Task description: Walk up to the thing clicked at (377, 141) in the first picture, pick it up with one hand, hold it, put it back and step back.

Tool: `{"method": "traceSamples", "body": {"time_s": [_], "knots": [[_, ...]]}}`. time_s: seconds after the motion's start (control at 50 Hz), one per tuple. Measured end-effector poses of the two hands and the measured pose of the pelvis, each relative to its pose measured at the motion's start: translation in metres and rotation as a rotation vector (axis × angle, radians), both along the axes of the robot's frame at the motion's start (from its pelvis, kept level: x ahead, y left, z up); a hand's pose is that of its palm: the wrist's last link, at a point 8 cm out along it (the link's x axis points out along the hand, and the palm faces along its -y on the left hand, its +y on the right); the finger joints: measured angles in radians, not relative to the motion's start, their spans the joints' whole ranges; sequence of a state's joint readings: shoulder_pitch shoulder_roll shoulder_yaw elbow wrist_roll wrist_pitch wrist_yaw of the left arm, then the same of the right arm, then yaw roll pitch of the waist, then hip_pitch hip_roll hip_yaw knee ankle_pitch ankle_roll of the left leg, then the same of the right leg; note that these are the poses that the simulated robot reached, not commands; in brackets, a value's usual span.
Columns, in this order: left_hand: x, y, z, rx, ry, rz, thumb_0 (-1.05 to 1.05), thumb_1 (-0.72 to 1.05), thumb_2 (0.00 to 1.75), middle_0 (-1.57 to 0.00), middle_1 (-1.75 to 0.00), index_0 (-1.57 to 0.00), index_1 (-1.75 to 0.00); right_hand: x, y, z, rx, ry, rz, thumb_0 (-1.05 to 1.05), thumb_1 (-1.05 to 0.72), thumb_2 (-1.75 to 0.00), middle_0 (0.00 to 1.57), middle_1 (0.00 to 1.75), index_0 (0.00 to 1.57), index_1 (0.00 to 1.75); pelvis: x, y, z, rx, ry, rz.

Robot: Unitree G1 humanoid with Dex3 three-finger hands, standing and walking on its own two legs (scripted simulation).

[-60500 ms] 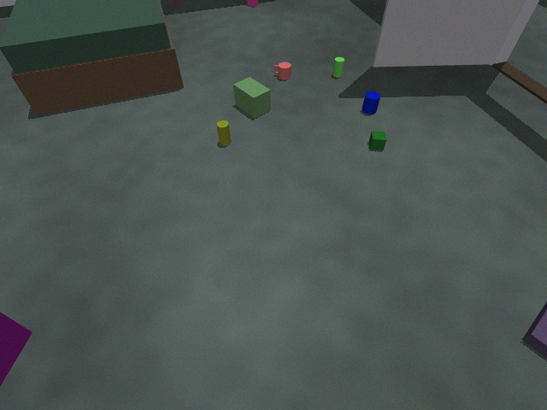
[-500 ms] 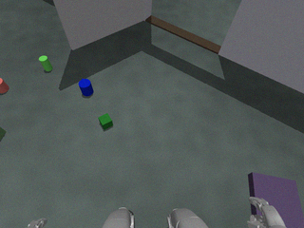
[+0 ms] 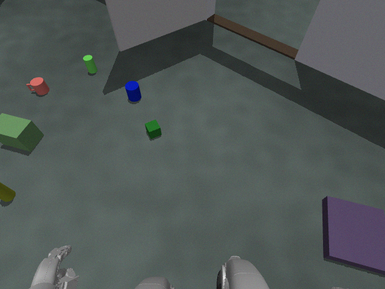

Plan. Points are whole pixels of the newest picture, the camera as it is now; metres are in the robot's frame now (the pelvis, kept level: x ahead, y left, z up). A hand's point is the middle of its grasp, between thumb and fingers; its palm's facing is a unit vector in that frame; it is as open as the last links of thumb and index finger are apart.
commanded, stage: step back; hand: left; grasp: from above
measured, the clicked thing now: (153, 129) +0.99 +0.23 -0.71
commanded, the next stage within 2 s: stand in 1.12 s
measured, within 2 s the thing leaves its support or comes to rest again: neither
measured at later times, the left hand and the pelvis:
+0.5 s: hand out of the picture -0.03 +0.26 -0.14, palm faces -0.01 -0.94 -0.35, open 7.4 cm; pelvis -0.08 +0.00 +0.01, yaw -1 degrees
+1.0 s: hand out of the picture +0.07 +0.26 -0.13, palm faces +0.01 -0.93 -0.36, open 7.4 cm; pelvis -0.04 +0.00 +0.02, yaw -1 degrees
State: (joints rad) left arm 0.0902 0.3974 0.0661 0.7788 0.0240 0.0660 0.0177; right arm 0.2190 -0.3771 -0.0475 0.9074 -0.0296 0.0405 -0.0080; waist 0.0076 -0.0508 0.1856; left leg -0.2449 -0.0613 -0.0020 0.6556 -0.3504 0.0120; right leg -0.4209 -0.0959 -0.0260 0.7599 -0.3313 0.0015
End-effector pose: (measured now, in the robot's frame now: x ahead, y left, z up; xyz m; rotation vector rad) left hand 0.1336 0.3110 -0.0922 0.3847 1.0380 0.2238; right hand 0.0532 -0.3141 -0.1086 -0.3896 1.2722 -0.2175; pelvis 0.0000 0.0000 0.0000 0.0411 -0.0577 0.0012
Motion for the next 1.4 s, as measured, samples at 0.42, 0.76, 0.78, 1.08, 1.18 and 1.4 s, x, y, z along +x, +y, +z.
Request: {"method": "traceSamples", "body": {"time_s": [0.42,0.76,0.78,1.08,1.18,1.4], "knots": [[-0.172,-0.013,-0.007,-0.052,0.171,0.063,0.01,0.90,0.90,-0.21,-0.30,-0.21,-0.30,-0.068,-0.010,0.014,0.025,-0.114,-0.002,0.01,-0.90,-0.89,0.20,0.30,0.21,0.30,-0.080,-0.008,0.012,-0.056,0.010,-0.036],[-0.125,-0.003,-0.005,-0.050,0.128,0.035,0.01,0.90,0.90,-0.20,-0.30,-0.20,-0.30,-0.065,0.016,0.010,0.070,-0.075,-0.035,0.01,-0.90,-0.89,0.20,0.30,0.21,0.30,-0.062,-0.003,0.016,-0.062,0.022,-0.027],[-0.121,-0.002,-0.004,-0.050,0.123,0.036,0.01,0.90,0.90,-0.20,-0.30,-0.20,-0.30,-0.060,0.016,0.010,0.068,-0.080,-0.034,0.01,-0.90,-0.89,0.20,0.30,0.21,0.30,-0.059,-0.002,0.016,-0.059,0.022,-0.025],[-0.066,-0.006,-0.005,-0.054,0.049,0.035,0.01,0.90,0.90,-0.20,-0.30,-0.20,-0.30,0.005,0.013,0.016,0.040,-0.152,-0.003,0.01,-0.90,-0.89,0.20,0.30,0.21,0.30,-0.038,-0.001,0.013,-0.057,0.026,-0.010],[-0.073,-0.002,-0.008,-0.059,0.087,0.060,0.01,0.90,0.90,-0.20,-0.30,-0.20,-0.30,0.016,0.019,0.018,0.040,-0.160,0.010,0.01,-0.91,-0.89,0.20,0.30,0.21,0.30,-0.035,0.004,0.014,-0.044,0.017,-0.016],[-0.096,-0.015,-0.003,-0.083,0.165,0.036,0.01,0.90,0.90,-0.20,-0.30,-0.20,-0.30,0.004,0.026,0.027,0.066,-0.153,-0.006,0.01,-0.90,-0.89,0.20,0.30,0.21,0.30,-0.049,0.003,0.028,-0.044,0.006,-0.035]]}}
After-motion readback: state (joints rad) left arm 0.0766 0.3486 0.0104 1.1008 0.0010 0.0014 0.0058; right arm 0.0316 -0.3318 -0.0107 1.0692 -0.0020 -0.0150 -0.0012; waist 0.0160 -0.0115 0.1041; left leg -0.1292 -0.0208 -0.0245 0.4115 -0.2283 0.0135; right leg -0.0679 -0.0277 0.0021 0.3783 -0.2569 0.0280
